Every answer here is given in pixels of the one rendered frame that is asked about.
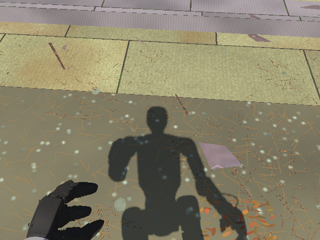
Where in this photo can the robot left hand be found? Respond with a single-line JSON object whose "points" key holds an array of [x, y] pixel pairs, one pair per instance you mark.
{"points": [[53, 212]]}

